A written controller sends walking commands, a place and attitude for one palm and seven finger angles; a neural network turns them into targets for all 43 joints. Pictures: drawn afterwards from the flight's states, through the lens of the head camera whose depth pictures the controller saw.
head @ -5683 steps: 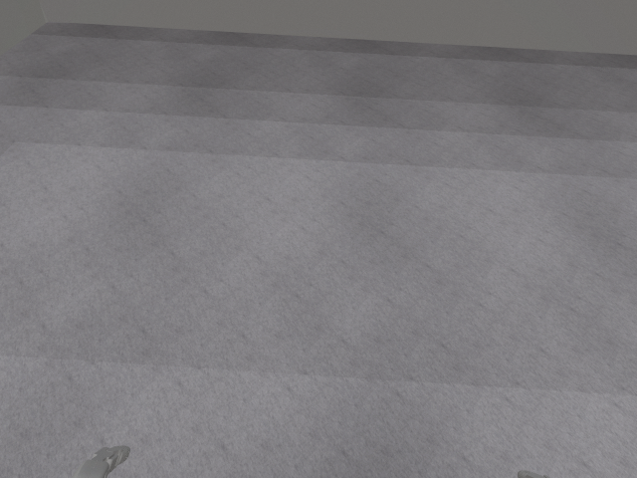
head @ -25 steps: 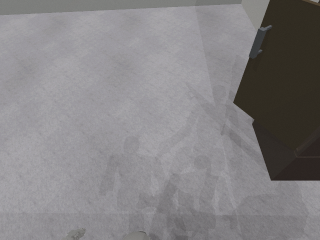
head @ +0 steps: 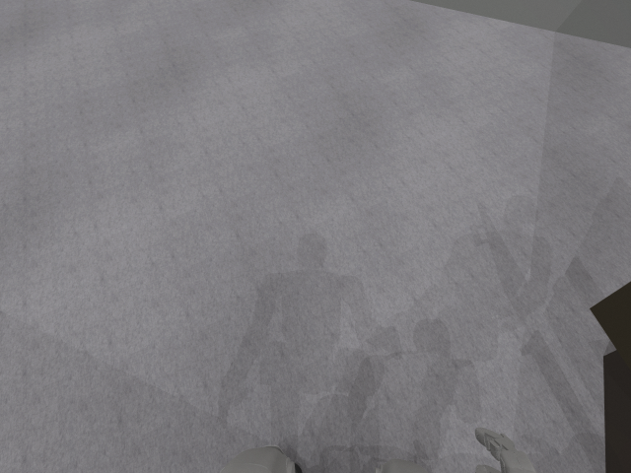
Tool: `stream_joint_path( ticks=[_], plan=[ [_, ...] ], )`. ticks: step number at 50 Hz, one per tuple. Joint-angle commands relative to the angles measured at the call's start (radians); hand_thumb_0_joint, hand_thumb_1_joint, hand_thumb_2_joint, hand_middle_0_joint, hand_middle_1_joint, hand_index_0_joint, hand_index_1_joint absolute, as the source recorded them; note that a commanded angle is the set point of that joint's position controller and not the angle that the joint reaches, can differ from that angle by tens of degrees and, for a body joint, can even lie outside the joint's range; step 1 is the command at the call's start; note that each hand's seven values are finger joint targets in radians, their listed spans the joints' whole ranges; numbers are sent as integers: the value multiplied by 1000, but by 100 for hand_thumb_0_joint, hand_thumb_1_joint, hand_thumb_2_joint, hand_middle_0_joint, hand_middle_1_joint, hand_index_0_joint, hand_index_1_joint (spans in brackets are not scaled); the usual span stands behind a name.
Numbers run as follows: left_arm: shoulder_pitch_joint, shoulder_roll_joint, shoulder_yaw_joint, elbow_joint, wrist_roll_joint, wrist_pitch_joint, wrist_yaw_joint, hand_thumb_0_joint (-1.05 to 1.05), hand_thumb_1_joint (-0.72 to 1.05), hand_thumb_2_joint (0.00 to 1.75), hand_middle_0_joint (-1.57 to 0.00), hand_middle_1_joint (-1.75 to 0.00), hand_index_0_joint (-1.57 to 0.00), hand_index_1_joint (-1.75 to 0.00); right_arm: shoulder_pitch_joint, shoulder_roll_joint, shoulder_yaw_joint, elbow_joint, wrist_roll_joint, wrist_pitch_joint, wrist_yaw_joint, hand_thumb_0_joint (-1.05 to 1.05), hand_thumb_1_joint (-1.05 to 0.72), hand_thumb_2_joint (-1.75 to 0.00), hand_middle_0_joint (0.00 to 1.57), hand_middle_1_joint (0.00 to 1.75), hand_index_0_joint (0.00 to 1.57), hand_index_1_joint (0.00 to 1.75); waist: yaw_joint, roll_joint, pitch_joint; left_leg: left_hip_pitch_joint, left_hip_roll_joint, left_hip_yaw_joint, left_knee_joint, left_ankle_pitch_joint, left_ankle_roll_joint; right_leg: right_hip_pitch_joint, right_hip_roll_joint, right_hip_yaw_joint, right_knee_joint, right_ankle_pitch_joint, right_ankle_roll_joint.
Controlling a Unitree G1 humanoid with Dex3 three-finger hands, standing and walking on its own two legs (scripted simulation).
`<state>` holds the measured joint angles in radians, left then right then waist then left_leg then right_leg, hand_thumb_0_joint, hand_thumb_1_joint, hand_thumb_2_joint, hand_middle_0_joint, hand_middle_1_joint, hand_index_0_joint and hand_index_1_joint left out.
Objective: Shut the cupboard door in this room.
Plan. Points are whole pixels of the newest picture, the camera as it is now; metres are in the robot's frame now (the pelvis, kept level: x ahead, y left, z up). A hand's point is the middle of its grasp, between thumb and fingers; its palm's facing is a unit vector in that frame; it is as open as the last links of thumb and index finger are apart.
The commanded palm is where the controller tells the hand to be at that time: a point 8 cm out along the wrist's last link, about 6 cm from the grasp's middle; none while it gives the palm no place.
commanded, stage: turn to face it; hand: left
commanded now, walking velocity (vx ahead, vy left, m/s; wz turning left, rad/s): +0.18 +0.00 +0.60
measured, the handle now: out of the picture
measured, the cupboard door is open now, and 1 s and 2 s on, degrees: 35 35 35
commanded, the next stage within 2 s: none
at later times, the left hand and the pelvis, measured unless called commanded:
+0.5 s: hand (245, 396) +0.23 +0.13 -0.15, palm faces -0.08 -0.97 -0.22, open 7.2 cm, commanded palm none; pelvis +0.14 -0.05 +0.01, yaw -6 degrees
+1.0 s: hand (230, 312) +0.35 +0.18 -0.15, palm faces -0.32 -0.92 -0.20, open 7.4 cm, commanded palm none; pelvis +0.19 +0.01 +0.03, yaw -23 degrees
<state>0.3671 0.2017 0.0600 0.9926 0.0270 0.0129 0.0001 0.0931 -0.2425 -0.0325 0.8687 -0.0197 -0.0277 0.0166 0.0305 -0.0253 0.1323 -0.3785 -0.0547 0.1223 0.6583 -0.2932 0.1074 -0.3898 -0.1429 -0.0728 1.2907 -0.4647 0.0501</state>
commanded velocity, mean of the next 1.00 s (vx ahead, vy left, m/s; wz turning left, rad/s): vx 0.00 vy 0.00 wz -0.56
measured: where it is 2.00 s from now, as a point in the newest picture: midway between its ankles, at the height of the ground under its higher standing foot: (321, 448)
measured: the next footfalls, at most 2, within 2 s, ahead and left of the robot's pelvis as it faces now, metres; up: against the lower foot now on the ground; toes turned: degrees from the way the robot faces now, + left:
right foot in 0.36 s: +0.22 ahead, -0.15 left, +0.00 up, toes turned -6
left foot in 0.78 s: +0.24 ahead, +0.10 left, +0.00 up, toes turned -15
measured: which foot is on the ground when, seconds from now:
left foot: down 0.00-0.38, up 0.40-0.76, down 0.78-1.00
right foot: up 0.00-0.34, down 0.36-0.80, up 0.82-1.00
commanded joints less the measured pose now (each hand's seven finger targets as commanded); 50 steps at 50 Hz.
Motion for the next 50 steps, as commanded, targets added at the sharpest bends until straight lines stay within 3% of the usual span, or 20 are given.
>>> stream_joint_path(
  ticks=[1, 9, 14, 17, 18, 19, 20, 21, 25, 28, 34, 37, 38, 39, 40, 41, 42, 44, 46, 50],
  plan=[
    [-21, 76, 29, -120, 6, -21, 0, 0, 90, 90, -20, -30, -20, -30, 120, -141, -37, -15, -3, -22, -30, 0, -90, -90, 20, 30, 20, 30, -39, 102, -97, 141, 274, -332, -365, 376, 88, -169, -12, 67, -57, 123, 22],
    [-103, 34, -3, -104, -4, 0, 8, 0, 90, 90, -20, -30, -20, -30, 193, -57, -15, 55, 2, -22, -47, 0, -90, -90, 20, 30, 20, 30, -20, 122, -123, 214, 229, -184, -346, 622, 55, -103, 42, 61, -380, 318, 15],
    [-171, 38, -6, -115, -6, 2, 6, 0, 90, 90, -20, -30, -20, -30, 221, -65, -22, 94, -6, -3, -57, 0, -90, -90, 20, 30, 20, 30, -39, 149, -65, 249, 290, -126, -277, 658, 35, 0, 91, 38, -594, 286, -30],
    [-54, 75, 14, -92, -2, -7, 1, 0, 90, 90, -20, -30, -20, -30, 200, -83, -33, 92, 1, 13, -61, 0, -90, -90, 20, 30, 20, 30, 16, 68, -98, 244, 276, -86, -93, 582, -15, 158, 119, 41, -749, 405, -52],
    [19, 121, 27, -73, 3, -17, 4, 0, 90, 90, -20, -30, -20, -30, 203, -70, -36, 85, 10, 14, -60, 0, -90, -90, 20, 30, 20, 30, 41, -40, -151, 159, 206, -57, 73, 425, -56, 288, 46, 168, -784, 697, -94],
    [71, 192, 42, -57, 10, -30, 12, 0, 90, 90, -20, -30, -20, -30, 229, -26, -36, 68, 17, 11, -55, 0, -90, -90, 20, 30, 20, 30, 37, -237, -209, -35, 51, 28, 348, -101, -116, 429, -185, 455, -850, 1072, -222],
    [83, 206, 37, -55, -10, -29, 19, 0, 90, 90, -20, -30, -20, -30, 229, -28, -29, 56, 18, 27, -59, 0, -90, -90, 20, 30, 20, 30, 31, -240, -255, -68, 31, -82, 489, -374, -134, 424, -262, 543, -916, 1079, -326],
    [12, 175, 41, -73, -6, -24, 31, 0, 90, 90, -20, -30, -20, -30, 211, -34, -27, 54, 14, 36, -60, 0, -90, -90, 20, 30, 20, 30, 12, -265, -244, -119, 64, -150, 529, -333, -135, 417, -214, 547, -944, 965, -332],
    [-122, 131, 45, -115, -7, -10, 38, 0, 90, 90, -20, -30, -20, -30, 156, -10, -28, 54, 8, 57, -45, 0, -90, -90, 20, 30, 20, 30, -33, -26, -219, -82, 104, -146, 492, -149, -149, 236, -92, 371, -962, 648, -255],
    [-122, 145, 48, -110, -1, -10, 30, 0, 90, 90, -20, -30, -20, -30, 150, -2, -28, 44, 5, 63, -40, 0, -90, -90, 20, 30, 20, 30, -31, -61, -212, -70, 96, -128, 367, -108, -161, 218, -50, 352, -972, 562, -231],
    [-118, 185, 66, -118, 4, 5, 14, 0, 90, 90, -20, -30, -20, -30, 107, -21, -31, 0, 15, 47, -49, 0, -90, -90, 20, 30, 20, 30, -12, -122, -205, 5, 67, -123, 85, -135, -160, 204, -39, 442, -933, 543, -236],
    [-170, 181, 67, -134, -4, 15, 10, 0, 90, 90, -20, -30, -20, -30, 188, -38, -34, 13, 20, 34, -55, 0, -90, -90, 20, 30, 20, 30, -61, -128, -223, 188, 57, -123, -149, 15, -157, 103, 10, 437, -866, 478, -171],
    [-185, 159, 61, -147, -12, 18, 9, 0, 90, 90, -20, -30, -20, -30, 218, -72, -38, 21, 17, 23, -61, 0, -90, -90, 20, 30, 20, 30, -76, -76, -231, 318, 104, -139, -263, 64, -146, 7, 60, 395, -810, 408, -130],
    [-170, 106, 51, -166, -22, 21, 3, 0, 90, 90, -20, -30, -20, -30, 222, -154, -51, 12, 4, 14, -63, 0, -90, -90, 20, 30, 20, 30, -77, 163, -226, 397, 308, -353, -372, 76, -84, -147, 187, 280, -657, 164, -79],
    [-186, 92, 45, -187, -17, 20, -3, 0, 90, 90, -20, -30, -20, -30, 218, -213, -63, -9, -6, 20, -65, 0, -90, -90, 20, 30, 20, 30, -79, 321, -184, 354, 508, -515, -411, 221, 18, -220, 226, 126, -428, -141, -31],
    [-207, 124, 49, -190, -7, 27, -7, 0, 90, 90, -20, -30, -20, -30, 186, -200, -54, -22, -14, 27, -66, 0, -90, -90, 20, 30, 20, 30, -73, 200, -135, 243, 526, -465, -391, 297, 66, -179, 173, 153, -282, -116, -25],
    [-173, 136, 57, -169, 2, 35, -9, 0, 90, 90, -20, -30, -20, -30, 132, -153, -38, -29, -14, 21, -67, 0, -90, -90, 20, 30, 20, 30, -32, 243, -123, 219, 475, -396, -388, 375, 55, -183, 157, 158, -204, -61, -11],
    [-160, 139, 62, -152, -2, 43, -23, 0, 90, 90, -20, -30, -20, -30, 86, -132, -29, -56, -12, 22, -71, 0, -90, -90, 20, 30, 20, 30, -8, 189, -92, 209, 396, -247, -343, 502, 26, -184, 142, 128, -105, 4, 5],
    [-161, 119, 51, -154, -7, 47, -30, 0, 90, 90, -20, -30, -20, -30, 105, -129, -31, -50, -10, 21, -70, 0, -90, -90, 20, 30, 20, 30, -13, 188, -116, 283, 356, -145, -311, 583, 9, -194, 134, 93, -120, 47, 16],
    [-238, 102, 38, -186, -9, 49, -37, 0, 90, 90, -20, -30, -20, -30, 191, -136, -40, -20, -7, 21, -66, 0, -90, -90, 20, 30, 20, 30, -54, 192, -143, 378, 368, -101, -285, 635, 15, -190, 115, 52, -240, 77, 19]
  ],
)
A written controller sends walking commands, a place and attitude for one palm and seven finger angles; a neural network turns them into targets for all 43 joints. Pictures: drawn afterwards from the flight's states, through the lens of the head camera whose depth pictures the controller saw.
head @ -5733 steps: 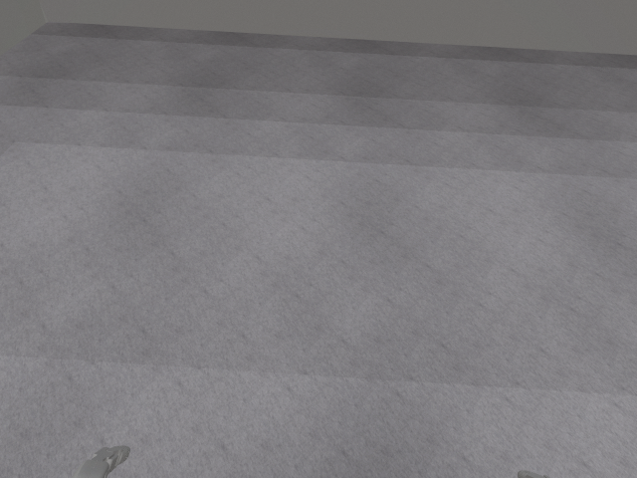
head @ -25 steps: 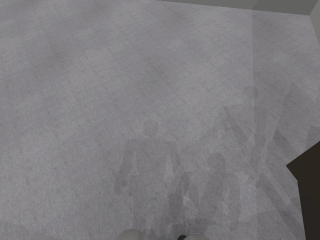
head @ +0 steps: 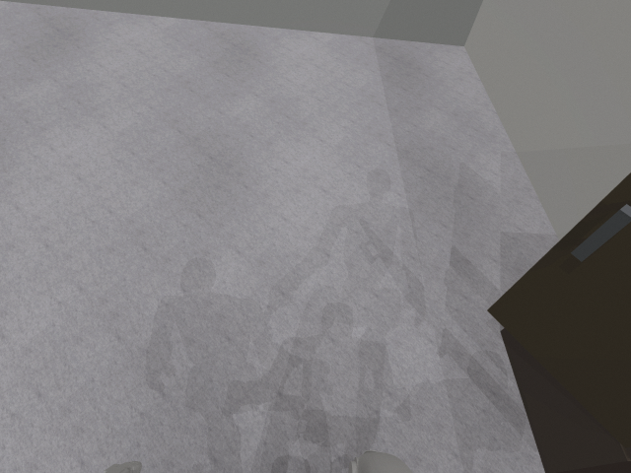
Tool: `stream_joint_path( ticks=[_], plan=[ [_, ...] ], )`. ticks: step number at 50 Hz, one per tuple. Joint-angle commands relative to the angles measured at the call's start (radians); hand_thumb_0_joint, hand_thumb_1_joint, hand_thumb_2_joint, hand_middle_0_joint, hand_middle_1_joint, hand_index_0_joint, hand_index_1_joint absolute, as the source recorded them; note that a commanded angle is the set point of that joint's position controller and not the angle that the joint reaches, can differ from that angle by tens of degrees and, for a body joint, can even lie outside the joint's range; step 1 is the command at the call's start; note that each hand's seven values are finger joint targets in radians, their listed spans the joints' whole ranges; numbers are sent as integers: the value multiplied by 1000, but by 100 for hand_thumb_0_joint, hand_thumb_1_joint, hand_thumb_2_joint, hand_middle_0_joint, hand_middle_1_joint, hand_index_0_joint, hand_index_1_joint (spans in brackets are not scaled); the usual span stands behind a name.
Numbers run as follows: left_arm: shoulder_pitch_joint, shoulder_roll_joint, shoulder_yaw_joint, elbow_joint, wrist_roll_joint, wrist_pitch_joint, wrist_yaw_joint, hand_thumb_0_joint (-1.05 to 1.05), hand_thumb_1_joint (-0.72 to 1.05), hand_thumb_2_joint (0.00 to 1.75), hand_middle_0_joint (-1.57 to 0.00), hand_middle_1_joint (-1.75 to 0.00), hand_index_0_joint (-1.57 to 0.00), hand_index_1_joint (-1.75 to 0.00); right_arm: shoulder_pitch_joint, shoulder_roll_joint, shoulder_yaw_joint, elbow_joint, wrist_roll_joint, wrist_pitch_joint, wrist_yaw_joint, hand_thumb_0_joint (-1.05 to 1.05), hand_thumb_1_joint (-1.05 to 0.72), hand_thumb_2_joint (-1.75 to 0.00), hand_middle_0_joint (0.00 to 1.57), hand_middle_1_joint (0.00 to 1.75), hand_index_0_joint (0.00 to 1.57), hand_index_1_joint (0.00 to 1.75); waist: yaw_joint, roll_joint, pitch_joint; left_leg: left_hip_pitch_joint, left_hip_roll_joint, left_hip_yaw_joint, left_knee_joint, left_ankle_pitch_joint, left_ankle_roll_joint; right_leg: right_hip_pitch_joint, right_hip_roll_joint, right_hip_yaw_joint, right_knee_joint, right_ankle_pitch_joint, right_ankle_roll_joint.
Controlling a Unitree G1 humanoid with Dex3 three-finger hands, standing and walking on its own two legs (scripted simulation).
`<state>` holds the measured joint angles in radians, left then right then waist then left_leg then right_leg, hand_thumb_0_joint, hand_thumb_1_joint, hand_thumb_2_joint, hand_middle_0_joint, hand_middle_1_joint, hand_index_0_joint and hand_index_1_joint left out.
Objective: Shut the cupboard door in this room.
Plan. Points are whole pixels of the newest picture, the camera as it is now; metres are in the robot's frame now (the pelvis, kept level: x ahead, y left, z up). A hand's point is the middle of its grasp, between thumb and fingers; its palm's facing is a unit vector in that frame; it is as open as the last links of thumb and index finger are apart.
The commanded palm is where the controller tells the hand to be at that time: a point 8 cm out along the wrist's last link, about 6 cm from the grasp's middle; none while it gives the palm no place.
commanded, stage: turn to face it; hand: left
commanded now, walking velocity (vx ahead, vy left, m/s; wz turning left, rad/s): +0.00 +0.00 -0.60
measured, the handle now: (608, 229) +0.53 -0.46 +0.00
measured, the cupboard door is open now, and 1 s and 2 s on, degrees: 35 35 35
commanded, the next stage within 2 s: take the last steps up to it in 1.38 s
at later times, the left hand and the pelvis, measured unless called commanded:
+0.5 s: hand (229, 445) +0.17 +0.13 -0.16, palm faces -0.31 -0.92 -0.24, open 7.4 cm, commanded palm none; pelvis +0.03 -0.03 -0.01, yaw -18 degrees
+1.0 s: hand (240, 382) +0.26 +0.13 -0.17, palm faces -0.55 -0.80 -0.22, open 7.4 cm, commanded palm none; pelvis +0.06 +0.01 +0.00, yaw -36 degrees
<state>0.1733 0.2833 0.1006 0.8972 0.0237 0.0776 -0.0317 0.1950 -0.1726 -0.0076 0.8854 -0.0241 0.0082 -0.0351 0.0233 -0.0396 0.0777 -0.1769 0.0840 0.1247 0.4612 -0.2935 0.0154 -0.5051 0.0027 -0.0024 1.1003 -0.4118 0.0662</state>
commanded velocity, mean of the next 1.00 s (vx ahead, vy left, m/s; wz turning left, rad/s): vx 0.00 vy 0.00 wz -0.58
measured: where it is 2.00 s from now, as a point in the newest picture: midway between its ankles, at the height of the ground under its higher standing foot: outside the picture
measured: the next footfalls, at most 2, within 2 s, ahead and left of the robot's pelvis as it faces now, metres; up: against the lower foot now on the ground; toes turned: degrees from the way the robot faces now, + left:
right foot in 0.24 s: +0.03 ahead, -0.15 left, +0.00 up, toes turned -15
left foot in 0.66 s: +0.14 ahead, +0.09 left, +0.00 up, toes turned -21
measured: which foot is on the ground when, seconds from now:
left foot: down 0.00-0.24, up 0.26-0.64, down 0.66-1.00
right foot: up 0.00-0.22, down 0.24-0.66, up 0.68-1.00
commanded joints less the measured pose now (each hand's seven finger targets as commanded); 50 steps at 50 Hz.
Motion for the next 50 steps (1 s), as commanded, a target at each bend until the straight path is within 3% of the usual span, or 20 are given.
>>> stream_joint_path(
  ticks=[1, 7, 9, 10, 11, 12, 13, 14, 15, 19, 25, 28, 31, 32, 33, 34, 36, 40, 47, 50],
  plan=[
    [-54, 16, -4, -99, -6, -16, -6, 0, 90, 90, -20, -30, -20, -30, 93, -210, -69, -32, -4, -13, -12, 0, -90, -90, 20, 30, 20, 30, -50, 222, -90, 187, 235, -86, -83, 630, 108, -65, -35, -29, -94, 22, 0],
    [-97, 18, -14, -114, -3, -31, -7, 0, 90, 90, -20, -30, -20, -30, 116, -240, -87, -16, -5, -7, -1, 0, -90, -90, 20, 30, 20, 30, -76, 274, -107, 199, 259, -23, 6, 726, 91, 71, -11, -97, -357, 9, -39],
    [-27, 32, -8, -100, -4, -38, -3, 0, 90, 90, -20, -30, -20, -30, 79, -252, -91, -26, 0, -6, 3, 0, -90, -90, 20, 30, 20, 30, -27, 238, -131, 156, 262, 11, 86, 710, 54, 197, -5, -98, -507, 112, -63],
    [60, 59, -2, -73, -2, -47, 0, 0, 90, 90, -20, -30, -20, -30, 54, -258, -93, -32, 9, -6, 6, 0, -90, -90, 20, 30, 20, 30, 27, 178, -165, 78, 232, 48, 215, 639, 14, 353, -12, -88, -644, 266, -76],
    [159, 150, 15, -44, 7, -60, 12, 0, 90, 90, -20, -30, -20, -30, 50, -211, -86, -53, 21, -4, 15, 0, -90, -90, 20, 30, 20, 30, 67, -37, -225, -126, 144, 100, 423, 341, -44, 569, -172, 107, -700, 546, -136],
    [210, 237, 35, -26, 2, -67, 28, 0, 90, 90, -20, -30, -20, -30, -3, -142, -66, -103, 19, 3, 17, 0, -90, -90, 20, 30, 20, 30, 83, -264, -209, -383, -17, 66, 662, -341, -91, 619, -389, 415, -695, 969, -261],
    [200, 231, 29, -25, -12, -61, 42, 0, 90, 90, -20, -30, -20, -30, 3, -172, -61, -96, 19, 24, 4, 0, -90, -90, 20, 30, 20, 30, 66, -197, -204, -404, 7, -102, 750, -355, -81, 553, -417, 402, -720, 862, -320],
    [122, 191, 25, -50, -9, -55, 50, 0, 90, 90, -20, -30, -20, -30, -26, -159, -64, -91, 17, 28, 4, 0, -90, -90, 20, 30, 20, 30, 45, -156, -120, -454, 29, -133, 773, -279, -77, 488, -358, 355, -749, 692, -307],
    [51, 168, 21, -70, -7, -52, 53, 0, 90, 90, -20, -30, -20, -30, -18, -157, -64, -79, 14, 27, 7, 0, -90, -90, 20, 30, 20, 30, 17, -190, -97, -470, 38, -133, 773, -214, -84, 452, -313, 335, -762, 587, -283],
    [-26, 125, 3, -97, -5, -62, 46, 0, 90, 90, -20, -30, -20, -30, 36, -157, -67, -41, 5, 34, 20, 0, -90, -90, 20, 30, 20, 30, -40, -98, -114, -346, 18, -116, 669, -74, -104, 329, -211, 203, -757, 526, -230],
    [41, 141, 13, -74, 0, -63, 39, 0, 90, 90, -20, -30, -20, -30, -22, -146, -63, -67, 11, 24, 14, 0, -90, -90, 20, 30, 20, 30, -7, -91, -133, -341, -21, -112, 479, -103, -112, 386, -205, 303, -724, 582, -258],
    [23, 153, 23, -79, 5, -58, 40, 0, 90, 90, -20, -30, -20, -30, -15, -142, -60, -77, 19, 10, 9, 0, -90, -90, 20, 30, 20, 30, -14, -114, -147, -257, -42, -113, 304, -133, -101, 375, -206, 346, -679, 630, -260],
    [-26, 129, 19, -88, -9, -46, 39, 0, 90, 90, -20, -30, -20, -30, 87, -159, -61, -43, 22, -5, 0, 0, -90, -90, 20, 30, 20, 30, -69, -93, -156, 14, -53, -105, -10, 91, -88, 204, -131, 333, -587, 520, -170],
    [-11, 73, 10, -98, -16, -42, 37, 0, 90, 90, -20, -30, -20, -30, 120, -218, -70, -36, 15, -16, -1, 0, -90, -90, 20, 30, 20, 30, -74, 83, -186, 129, 89, -239, -139, 144, -54, 102, -25, 249, -476, 303, -115],
    [24, 27, 0, -111, -23, -40, 28, 0, 90, 90, -20, -30, -20, -30, 130, -314, -85, -47, 1, -18, -4, 0, -90, -90, 20, 30, 20, 30, -63, 378, -186, 198, 338, -465, -169, 329, 56, -55, 86, 89, -252, -152, -53],
    [-6, 59, 2, -113, -10, -36, 27, 0, 90, 90, -20, -30, -20, -30, 137, -312, -80, -54, -6, -9, -8, 0, -90, -90, 20, 30, 20, 30, -82, 298, -150, 91, 405, -475, -161, 369, 131, -28, 42, 77, -56, -229, -48],
    [7, 70, 19, -84, 2, -27, 14, 0, 90, 90, -20, -30, -20, -30, 39, -243, -61, -81, -10, -14, -13, 0, -90, -90, 20, 30, 20, 30, -30, 255, -94, 15, 317, -348, -161, 426, 119, -46, 2, 74, 90, -122, -23],
    [10, 38, 6, -75, -6, -19, -4, 0, 90, 90, -20, -30, -20, -30, 48, -216, -55, -74, -5, -14, -16, 0, -90, -90, 20, 30, 20, 30, -27, 208, -117, 124, 231, -142, -98, 571, 96, -65, -18, 17, 74, -23, -2],
    [-73, 18, -7, -98, -3, -16, -10, 0, 90, 90, -20, -30, -20, -30, 103, -226, -71, -36, -6, -8, -4, 0, -90, -90, 20, 30, 20, 30, -64, 246, -98, 120, 265, -66, -100, 469, 111, 13, -45, -47, -187, -21, -9],
    [-54, 8, -13, -92, -5, -24, -6, 0, 90, 90, -20, -30, -20, -30, 90, -250, -83, -22, -7, -5, 3, 0, -90, -90, 20, 30, 20, 30, -57, 277, -112, 105, 284, -47, -56, 468, 109, 98, -28, -77, -325, -17, -31]
  ],
)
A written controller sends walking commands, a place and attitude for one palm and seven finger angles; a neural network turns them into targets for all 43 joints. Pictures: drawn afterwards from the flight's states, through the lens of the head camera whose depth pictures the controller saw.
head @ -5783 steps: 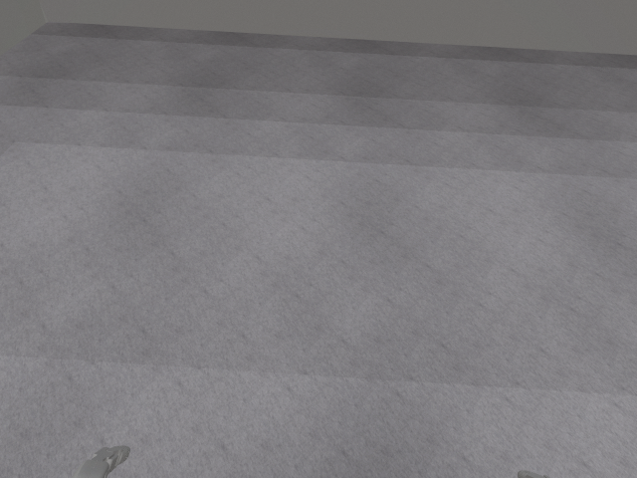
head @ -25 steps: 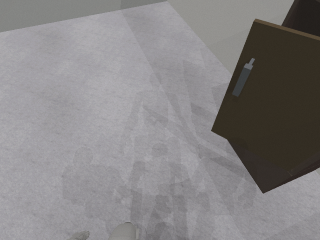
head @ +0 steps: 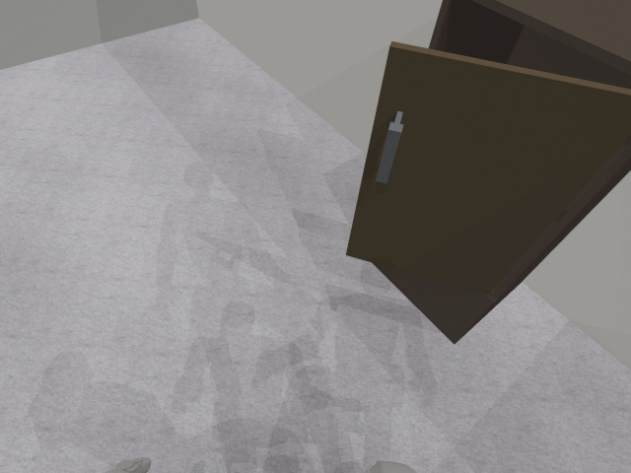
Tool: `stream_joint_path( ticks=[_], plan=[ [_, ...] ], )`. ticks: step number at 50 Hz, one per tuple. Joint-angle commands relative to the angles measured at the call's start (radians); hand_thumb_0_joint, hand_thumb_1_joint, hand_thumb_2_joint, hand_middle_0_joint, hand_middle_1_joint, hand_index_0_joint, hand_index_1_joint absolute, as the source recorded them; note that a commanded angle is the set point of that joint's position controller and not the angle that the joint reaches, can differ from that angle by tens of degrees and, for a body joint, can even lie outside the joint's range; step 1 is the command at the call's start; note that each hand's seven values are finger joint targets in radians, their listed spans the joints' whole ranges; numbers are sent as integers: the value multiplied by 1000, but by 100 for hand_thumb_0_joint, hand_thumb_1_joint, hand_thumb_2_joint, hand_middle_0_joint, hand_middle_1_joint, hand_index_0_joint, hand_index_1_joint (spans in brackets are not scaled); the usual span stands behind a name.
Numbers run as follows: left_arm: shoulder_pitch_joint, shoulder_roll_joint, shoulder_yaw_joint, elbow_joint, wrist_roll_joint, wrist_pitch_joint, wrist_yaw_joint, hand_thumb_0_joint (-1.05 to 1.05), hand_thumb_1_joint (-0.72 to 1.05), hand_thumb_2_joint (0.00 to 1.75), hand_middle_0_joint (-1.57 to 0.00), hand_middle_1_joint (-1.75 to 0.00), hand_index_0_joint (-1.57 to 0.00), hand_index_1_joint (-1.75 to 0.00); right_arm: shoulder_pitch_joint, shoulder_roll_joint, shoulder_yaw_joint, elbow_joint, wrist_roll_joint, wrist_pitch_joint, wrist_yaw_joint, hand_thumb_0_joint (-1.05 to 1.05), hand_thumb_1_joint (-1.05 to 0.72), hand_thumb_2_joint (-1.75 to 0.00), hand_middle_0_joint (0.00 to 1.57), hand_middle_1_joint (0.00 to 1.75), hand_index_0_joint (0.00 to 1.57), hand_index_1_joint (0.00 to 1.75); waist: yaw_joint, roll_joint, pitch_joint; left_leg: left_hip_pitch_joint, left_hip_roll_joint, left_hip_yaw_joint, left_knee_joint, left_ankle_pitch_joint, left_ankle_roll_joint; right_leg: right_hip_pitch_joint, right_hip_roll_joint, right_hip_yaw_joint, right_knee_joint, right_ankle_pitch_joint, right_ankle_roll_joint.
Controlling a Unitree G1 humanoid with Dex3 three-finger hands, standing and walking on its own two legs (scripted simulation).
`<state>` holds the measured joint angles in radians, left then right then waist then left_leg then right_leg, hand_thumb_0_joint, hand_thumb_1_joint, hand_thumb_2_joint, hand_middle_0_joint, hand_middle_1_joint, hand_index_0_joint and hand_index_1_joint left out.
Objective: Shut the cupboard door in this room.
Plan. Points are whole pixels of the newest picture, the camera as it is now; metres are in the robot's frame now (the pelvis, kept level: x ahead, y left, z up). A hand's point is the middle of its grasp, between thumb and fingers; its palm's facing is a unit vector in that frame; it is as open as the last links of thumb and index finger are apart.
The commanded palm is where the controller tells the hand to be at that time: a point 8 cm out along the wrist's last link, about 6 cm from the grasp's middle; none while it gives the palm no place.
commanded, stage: turn to face it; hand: left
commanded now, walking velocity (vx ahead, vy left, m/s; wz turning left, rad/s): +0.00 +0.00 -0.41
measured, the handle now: (390, 147) +0.66 -0.10 +0.00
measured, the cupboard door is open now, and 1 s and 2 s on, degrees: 35 35 35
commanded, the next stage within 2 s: take the last steps up to it in 0.38 s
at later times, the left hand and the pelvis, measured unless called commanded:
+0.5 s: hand out of the picture +0.11 +0.16 -0.19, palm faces -0.13 -0.98 -0.17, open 7.4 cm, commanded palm none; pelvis +0.02 -0.01 -0.01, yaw -10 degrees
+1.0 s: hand (278, 423) +0.21 +0.06 -0.17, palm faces -0.31 -0.92 -0.21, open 7.4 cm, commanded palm none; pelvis +0.06 -0.09 -0.01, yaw -17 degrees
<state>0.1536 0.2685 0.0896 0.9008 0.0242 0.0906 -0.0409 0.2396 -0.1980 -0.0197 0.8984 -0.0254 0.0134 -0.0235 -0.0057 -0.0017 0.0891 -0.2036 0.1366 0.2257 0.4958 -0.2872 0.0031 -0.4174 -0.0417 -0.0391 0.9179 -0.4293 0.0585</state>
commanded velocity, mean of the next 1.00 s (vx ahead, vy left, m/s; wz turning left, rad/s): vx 0.13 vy -0.07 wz -0.20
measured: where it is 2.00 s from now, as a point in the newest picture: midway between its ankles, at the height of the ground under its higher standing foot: outside the picture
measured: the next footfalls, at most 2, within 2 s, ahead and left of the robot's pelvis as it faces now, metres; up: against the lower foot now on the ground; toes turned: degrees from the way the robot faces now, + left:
right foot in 0.10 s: +0.03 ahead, -0.15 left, +0.00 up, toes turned -8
left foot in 0.48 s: +0.08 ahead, +0.10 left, +0.00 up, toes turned -6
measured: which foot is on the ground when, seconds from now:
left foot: down 0.00-0.10, up 0.12-0.46, down 0.48-0.96, up 0.98-1.00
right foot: up 0.00-0.08, down 0.10-0.48, up 0.50-0.94, down 0.96-1.00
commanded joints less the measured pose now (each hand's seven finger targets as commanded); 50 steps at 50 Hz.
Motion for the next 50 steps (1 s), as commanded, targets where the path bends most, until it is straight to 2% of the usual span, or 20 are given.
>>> stream_joint_path(
  ticks=[1, 3, 4, 5, 6, 7, 8, 13, 19, 22, 24, 26, 31, 39, 43, 45, 46, 47, 48, 50],
  plan=[
    [-19, 26, -2, -89, -6, -41, 6, 0, 90, 90, -20, -30, -20, -30, 37, -228, -74, -33, -5, -9, -6, 0, -90, -90, 20, 30, 20, 30, -22, 230, -127, 111, 236, -140, -68, 443, 109, 58, 20, -45, -208, 28, -34],
    [51, 49, 3, -64, -4, -52, 10, 0, 90, 90, -20, -30, -20, -30, 24, -229, -74, -27, 2, -6, -2, 0, -90, -90, 20, 30, 20, 30, 22, 166, -144, 30, 191, -92, 39, 373, 47, 226, 34, -58, -434, 227, -53],
    [128, 104, 13, -41, 2, -64, 18, 0, 90, 90, -20, -30, -20, -30, 23, -198, -73, -32, 12, -5, 5, 0, -90, -90, 20, 30, 20, 30, 53, 34, -185, -58, 136, -43, 180, 243, -5, 368, -49, 48, -532, 378, -85],
    [176, 209, 31, -25, 10, -77, 33, 0, 90, 90, -20, -30, -20, -30, -13, -113, -52, -73, 17, -4, 8, 0, -90, -90, 20, 30, 20, 30, 81, -287, -176, -327, -21, 1, 392, -274, -62, 491, -284, 373, -570, 691, -184],
    [211, 235, 28, -9, -8, -75, 44, 0, 90, 90, -20, -30, -20, -30, -50, -133, -47, -86, 15, 14, 0, 0, -90, -90, 20, 30, 20, 30, 100, -264, -169, -362, -57, -129, 571, -387, -62, 405, -370, 442, -574, 814, -281],
    [184, 211, 25, -15, -10, -71, 53, 0, 90, 90, -20, -30, -20, -30, -43, -126, -47, -81, 16, 23, -1, 0, -90, -90, 20, 30, 20, 30, 74, -155, -134, -374, -38, -195, 637, -317, -57, 356, -354, 382, -582, 726, -301],
    [114, 184, 27, -26, -1, -75, 63, 0, 90, 90, -20, -30, -20, -30, -23, -113, -46, -59, 14, 23, -5, 0, -90, -90, 20, 30, 20, 30, 40, -245, -125, -434, -32, -214, 662, -275, -61, 378, -300, 369, -582, 681, -288],
    [4, 114, 2, -52, -1, -82, 62, 0, 90, 90, -20, -30, -20, -30, 45, -107, -45, 1, 9, 26, 9, 0, -90, -90, 20, 30, 20, 30, -21, -150, -139, -289, -47, -197, 576, -91, -79, 244, -181, 184, -585, 537, -231],
    [49, 127, 14, -21, 6, -74, 57, 0, 90, 90, -20, -30, -20, -30, 11, -81, -39, -6, 13, 13, 2, 0, -90, -90, 20, 30, 20, 30, 11, -155, -107, -201, -86, -177, 263, -132, -67, 239, -188, 278, -570, 465, -256],
    [15, 95, 11, -13, -6, -67, 59, 0, 90, 90, -20, -30, -20, -30, 112, -80, -36, 36, 16, -5, -7, 0, -90, -90, 20, 30, 20, 30, -40, -119, -116, 31, -93, -183, -54, 104, -58, 130, -131, 258, -464, 403, -179],
    [81, -8, -10, -21, -21, -58, 52, 0, 90, 90, -20, -30, -20, -30, 137, -206, -49, 36, -1, -23, -15, 0, -90, -90, 20, 30, 20, 30, -21, 292, -134, 115, 189, -489, -191, 302, 52, -13, 63, 87, -243, 33, -72],
    [37, 19, -2, -23, -7, -44, 45, 0, 90, 90, -20, -30, -20, -30, 105, -206, -45, 23, -17, -14, -28, 0, -90, -90, 20, 30, 20, 30, -35, 210, -61, -10, 267, -545, -272, 123, 142, -36, 54, 101, 43, -121, -59],
    [35, 14, 4, 5, 5, -51, 8, 0, 90, 90, -20, -30, -20, -30, 105, -159, -36, 27, -14, -35, -30, 0, -90, -90, 20, 30, 20, 30, -23, 143, -56, 83, 176, -386, -285, 56, 99, -161, 26, 76, 182, 57, -42],
    [-59, -15, -13, -12, 4, -59, -12, 0, 90, 90, -20, -30, -20, -30, 214, -169, -57, 95, -16, -49, -25, 0, -90, -90, 20, 30, 20, 30, -68, 161, -52, 184, 224, -302, -282, 118, 132, -172, -23, 28, -60, 87, -35],
    [-35, -16, -14, 2, 2, -68, -17, 0, 90, 90, -20, -30, -20, -30, 155, -192, -69, 99, -18, -41, -14, 0, -90, -90, 20, 30, 20, 30, -45, 205, -41, 64, 208, -252, -249, 35, 118, 22, 4, -33, -273, 71, -52],
    [66, -4, -6, 46, 2, -75, -15, 0, 90, 90, -20, -30, -20, -30, 120, -193, -69, 105, -13, -36, -9, 0, -90, -90, 20, 30, 20, 30, 9, 171, -66, -33, 163, -207, -164, -36, 79, 213, 43, -75, -406, 189, -59],
    [146, 24, 2, 77, 4, -83, -9, 0, 90, 90, -20, -30, -20, -30, 115, -174, -67, 106, -8, -35, -4, 0, -90, -90, 20, 30, 20, 30, 44, 93, -85, -104, 106, -159, -57, -54, 48, 347, 45, -59, -484, 214, -73],
    [236, 106, 16, 108, 9, -96, 3, 0, 90, 90, -20, -30, -20, -30, 112, -119, -55, 96, 4, -35, 7, 0, -90, -90, 20, 30, 20, 30, 89, -129, -114, -298, 13, -58, 159, -155, 9, 536, -93, 115, -583, 63, -124],
    [310, 178, 32, 134, 6, -102, 22, 0, 90, 90, -20, -30, -20, -30, 44, -54, -35, 48, 8, -35, 9, 0, -90, -90, 20, 30, 20, 30, 126, -363, -102, -464, -95, -45, 429, -392, -13, 545, -298, 436, -711, -7, -220],
    [210, 126, 16, 113, -2, -105, 40, 0, 90, 90, -20, -30, -20, -30, 36, -94, -49, 60, 4, -28, 8, 0, -90, -90, 20, 30, 20, 30, 68, -254, -20, -474, -34, -194, 617, -242, 6, 365, -291, 417, -780, -61, -276]
  ],
)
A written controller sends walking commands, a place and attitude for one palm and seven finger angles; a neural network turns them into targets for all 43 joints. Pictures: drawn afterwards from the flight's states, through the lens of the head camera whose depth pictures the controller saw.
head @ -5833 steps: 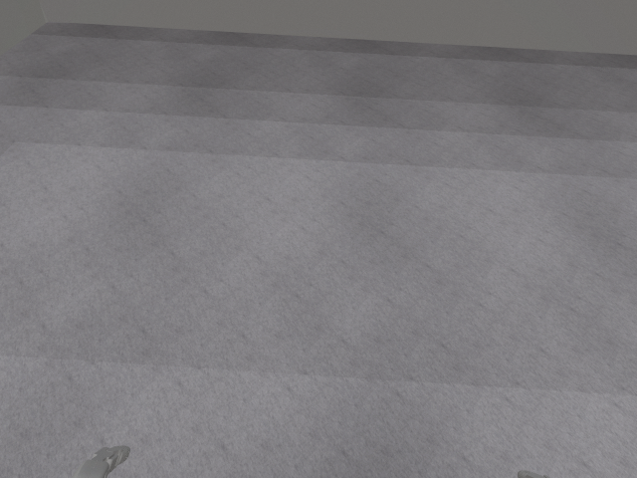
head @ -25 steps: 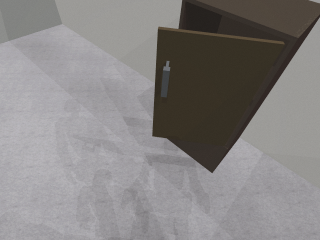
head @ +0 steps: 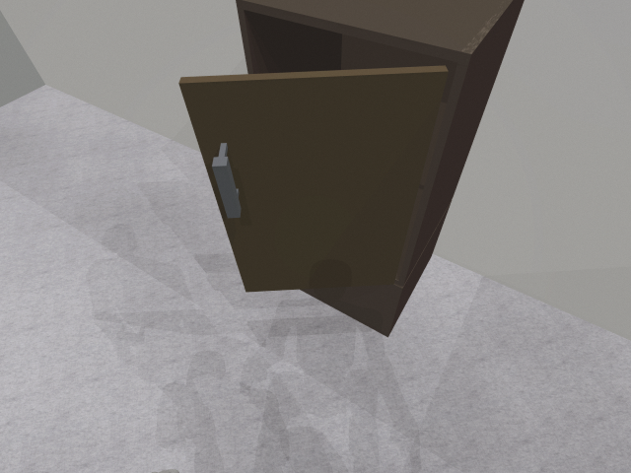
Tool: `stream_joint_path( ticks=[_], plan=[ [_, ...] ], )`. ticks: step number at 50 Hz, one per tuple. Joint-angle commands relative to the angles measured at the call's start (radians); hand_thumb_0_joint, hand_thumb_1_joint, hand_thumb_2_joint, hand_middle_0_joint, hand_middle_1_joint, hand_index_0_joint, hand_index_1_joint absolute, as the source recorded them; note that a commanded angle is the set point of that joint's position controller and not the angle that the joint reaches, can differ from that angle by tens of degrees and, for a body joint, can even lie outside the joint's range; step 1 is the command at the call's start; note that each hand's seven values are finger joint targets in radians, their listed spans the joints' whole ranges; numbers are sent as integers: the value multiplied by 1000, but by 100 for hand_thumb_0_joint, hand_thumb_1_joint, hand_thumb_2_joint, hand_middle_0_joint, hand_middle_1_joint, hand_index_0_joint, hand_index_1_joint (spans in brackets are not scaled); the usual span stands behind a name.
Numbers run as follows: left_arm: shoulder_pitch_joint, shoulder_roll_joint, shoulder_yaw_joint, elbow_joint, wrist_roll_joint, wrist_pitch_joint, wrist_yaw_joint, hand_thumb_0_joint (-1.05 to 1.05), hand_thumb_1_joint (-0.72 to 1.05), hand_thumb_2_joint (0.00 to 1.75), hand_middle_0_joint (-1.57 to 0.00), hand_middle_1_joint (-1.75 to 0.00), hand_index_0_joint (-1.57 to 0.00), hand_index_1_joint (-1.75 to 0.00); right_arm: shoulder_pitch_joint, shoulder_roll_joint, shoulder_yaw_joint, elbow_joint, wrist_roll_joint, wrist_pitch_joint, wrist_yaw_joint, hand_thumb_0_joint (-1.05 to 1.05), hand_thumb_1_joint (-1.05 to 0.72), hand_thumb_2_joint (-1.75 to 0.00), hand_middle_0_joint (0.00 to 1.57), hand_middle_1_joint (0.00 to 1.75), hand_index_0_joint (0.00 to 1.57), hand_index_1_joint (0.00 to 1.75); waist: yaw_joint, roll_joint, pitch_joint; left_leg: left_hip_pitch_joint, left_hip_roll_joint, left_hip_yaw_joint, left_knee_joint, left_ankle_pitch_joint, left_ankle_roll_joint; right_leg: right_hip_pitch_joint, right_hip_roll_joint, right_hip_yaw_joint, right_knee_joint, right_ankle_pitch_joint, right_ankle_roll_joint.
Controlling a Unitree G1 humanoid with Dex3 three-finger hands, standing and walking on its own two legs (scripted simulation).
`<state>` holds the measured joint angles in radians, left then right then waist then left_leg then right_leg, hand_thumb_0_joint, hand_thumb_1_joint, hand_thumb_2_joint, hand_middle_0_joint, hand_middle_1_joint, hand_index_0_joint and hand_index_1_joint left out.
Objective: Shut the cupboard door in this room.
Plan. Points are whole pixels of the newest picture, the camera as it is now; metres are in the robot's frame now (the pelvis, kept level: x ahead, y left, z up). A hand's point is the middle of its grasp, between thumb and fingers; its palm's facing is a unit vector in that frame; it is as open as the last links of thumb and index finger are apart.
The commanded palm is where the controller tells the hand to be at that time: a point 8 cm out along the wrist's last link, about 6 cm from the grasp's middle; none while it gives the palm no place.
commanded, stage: take the last steps up to it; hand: left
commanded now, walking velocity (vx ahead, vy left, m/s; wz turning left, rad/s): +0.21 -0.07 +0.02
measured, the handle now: (228, 180) +0.57 +0.16 +0.02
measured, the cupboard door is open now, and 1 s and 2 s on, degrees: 35 35 35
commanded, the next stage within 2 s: come to a stop and stand still in 0.18 s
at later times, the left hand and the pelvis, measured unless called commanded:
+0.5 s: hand out of the picture +0.12 +0.11 -0.18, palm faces +0.07 -0.99 -0.15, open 7.3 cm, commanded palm none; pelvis +0.13 -0.04 +0.00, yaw +1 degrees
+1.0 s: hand (193, 466) +0.17 +0.19 -0.17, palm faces +0.02 -0.97 -0.26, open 7.4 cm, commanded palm none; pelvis +0.13 +0.00 +0.00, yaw -1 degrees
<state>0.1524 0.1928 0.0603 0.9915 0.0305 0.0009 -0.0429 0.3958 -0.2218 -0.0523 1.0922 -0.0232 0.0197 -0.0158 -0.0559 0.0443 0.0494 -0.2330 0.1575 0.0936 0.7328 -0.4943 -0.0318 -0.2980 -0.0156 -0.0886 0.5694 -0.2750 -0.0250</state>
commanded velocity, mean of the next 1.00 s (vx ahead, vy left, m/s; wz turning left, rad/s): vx -0.05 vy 0.03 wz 0.00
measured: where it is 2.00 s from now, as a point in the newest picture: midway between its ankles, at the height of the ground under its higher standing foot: outside the picture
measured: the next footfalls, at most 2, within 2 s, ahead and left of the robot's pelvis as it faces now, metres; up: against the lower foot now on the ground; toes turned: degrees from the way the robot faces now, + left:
left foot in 0.32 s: +0.18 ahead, +0.06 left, +0.00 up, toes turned +7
left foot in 0.92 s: +0.15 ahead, +0.09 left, +0.00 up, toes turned +1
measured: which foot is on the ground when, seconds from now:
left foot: up 0.00-0.30, down 0.32-0.60, up 0.62-0.90, down 0.92-1.00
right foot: down 0.00-1.00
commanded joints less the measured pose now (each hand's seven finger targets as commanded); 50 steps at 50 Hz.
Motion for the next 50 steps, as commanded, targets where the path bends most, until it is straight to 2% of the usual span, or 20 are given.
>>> stream_joint_path(
  ticks=[1, 5, 11, 14, 15, 16, 18, 19, 22, 24, 28, 31, 35, 40, 43, 44, 45, 47, 48, 50],
  plan=[
    [151, 166, 35, 14, -10, -15, 46, 0, 90, 90, -20, -30, -20, -30, -109, -66, -18, -116, -2, -33, -1, 0, -90, -90, 20, 30, 20, 30, 90, -279, 43, -425, -45, -60, 404, 3, 36, 194, -305, 437, -423, -197, -201],
    [88, 77, 1, 11, -11, -44, 53, 0, 90, 90, -20, -30, -20, -30, -48, -6, -4, -78, -10, -23, 12, 0, -90, -90, 20, 30, 20, 30, 15, -137, 15, -284, -50, -35, 303, 152, 13, 120, -206, 148, -366, 217, -165],
    [158, 86, -3, 63, -9, -56, 61, 0, 90, 90, -20, -30, -20, -30, -127, 17, 14, -106, -4, -40, 9, 0, -90, -90, 20, 30, 20, 30, 45, -128, -33, -247, -78, -4, -19, 161, 16, 288, -218, 157, -280, 529, -191],
    [160, 79, -7, 83, -21, -53, 64, 0, 90, 90, -20, -30, -20, -30, -85, 9, 22, -74, -3, -57, -1, 0, -90, -90, 20, 30, 20, 30, 22, -121, -58, -84, -122, 16, -207, 307, 30, 291, -169, 122, -154, 652, -141],
    [165, 60, -12, 89, -26, -52, 68, 0, 90, 90, -20, -30, -20, -30, -39, -7, 24, -51, -4, -65, -7, 0, -90, -90, 20, 30, 20, 30, 4, -82, -87, 45, -119, -15, -288, 523, 42, 247, -135, 105, -53, 696, -96],
    [197, 32, -22, 90, -32, -51, 74, 0, 90, 90, -20, -30, -20, -30, 14, -49, 22, -35, -8, -73, -18, 0, -90, -90, 20, 30, 20, 30, -3, 11, -153, 223, -14, -120, -252, 897, 94, 140, -83, 71, 49, 601, -36],
    [226, -12, -40, 83, -35, -33, 91, 0, 90, 90, -20, -30, -20, -30, 16, -88, 21, -27, 8, -55, -37, 0, -90, -90, 20, 30, 20, 30, 22, 136, -145, 260, 203, -255, -246, 1355, 245, 51, -18, 60, 120, -144, 25],
    [231, 3, -39, 95, -31, -12, 95, 0, 90, 90, -20, -30, -20, -30, -70, -79, 35, -31, 15, -45, -46, 0, -90, -90, 20, 30, 20, 30, 57, 199, -91, 184, 188, -248, -304, 1311, 248, 65, -34, 82, 91, -261, 34],
    [211, 31, -30, 92, -21, 13, 92, 0, 90, 90, -20, -30, -20, -30, -173, -62, 25, -60, 21, -20, -50, 0, -90, -90, 20, 30, 20, 30, 76, 105, 23, 106, 91, -182, -314, 1090, 167, 82, -50, 106, -84, -1, 21],
    [222, 63, -18, 83, -13, 13, 95, 0, 90, 90, -20, -30, -20, -30, -179, -76, 7, -83, 22, -7, -47, 0, -90, -90, 20, 30, 20, 30, 65, 5, -57, 142, 27, -130, -244, 941, 108, 101, -85, 148, -108, 360, 2],
    [192, 101, -3, 47, -7, 15, 93, 0, 90, 90, -20, -30, -20, -30, -195, -63, -17, -106, 14, 23, -32, 0, -90, -90, 20, 30, 20, 30, 60, -145, -72, 71, -66, -50, -114, 585, 47, 117, -203, 242, -116, 698, -70],
    [212, 120, 2, 44, 0, 15, 98, 0, 90, 90, -20, -30, -20, -30, -252, -31, -17, -133, 14, 41, -24, 0, -90, -90, 20, 30, 20, 30, 94, -236, -45, -162, -169, -58, 144, -34, 12, 240, -323, 311, -135, 1087, -177],
    [176, 147, 13, 13, 2, 14, 102, 0, 90, 90, -20, -30, -20, -30, -297, -35, -13, -143, 16, 40, -16, 0, -90, -90, 20, 30, 20, 30, 96, -161, -40, -258, -171, -108, 266, -29, 1, 318, -293, 270, -134, 999, -195],
    [182, 162, 19, 7, 0, 10, 102, 0, 90, 90, -20, -30, -20, -30, -298, -32, 1, -145, 20, 25, -6, 0, -90, -90, 20, 30, 20, 30, 107, -204, -78, -199, -164, -73, 45, 45, -6, 374, -261, 240, -117, 903, -169],
    [144, 164, 16, 3, -7, 8, 99, 0, 90, 90, -20, -30, -20, -30, -221, -37, 8, -118, 21, 11, -7, 0, -90, -90, 20, 30, 20, 30, 72, -224, -102, -43, -173, -45, -224, 219, 0, 327, -206, 200, -60, 827, -111],
    [184, 181, 3, -35, -14, -46, 143, 0, 90, 90, -20, -30, -20, -30, -215, -84, -4, -211, 22, -37, -11, 0, -90, -90, 20, 30, 20, 30, 35, -84, -226, 29, -168, -11, -214, 348, 10, 326, -198, 287, 71, 1325, -33],
    [158, 221, 7, -97, -16, -52, 128, 0, 90, 90, -20, -30, -20, -30, -130, -74, -10, -207, 16, -40, -7, 0, -90, -90, 20, 30, 20, 30, 5, -89, -289, 61, -158, -6, -241, 438, 64, 360, -164, 185, 175, 1220, -18],
    [142, 147, 2, -93, -22, -40, 117, 0, 90, 90, -20, -30, -20, -30, -89, -126, -9, -201, 8, -41, -8, 0, -90, -90, 20, 30, 20, 30, 20, 79, -280, 217, -14, -109, -185, 904, 126, 127, -83, 109, 208, 592, -5],
    [135, 122, -7, -107, -22, -32, 116, 0, 90, 90, -20, -30, -20, -30, -91, -130, -11, -204, 2, -36, -7, 0, -90, -90, 20, 30, 20, 30, 30, 137, -204, 239, 43, -177, -194, 1104, 169, 11, -39, 99, 185, 82, 0],
    [90, 113, -19, -110, -18, -9, 108, 0, 90, 90, -20, -30, -20, -30, -130, -131, -1, -220, 2, -34, -15, 0, -90, -90, 20, 30, 20, 30, 42, 200, -19, 174, 68, -210, -248, 1271, 196, -79, -7, 75, 188, -258, 9]
  ],
)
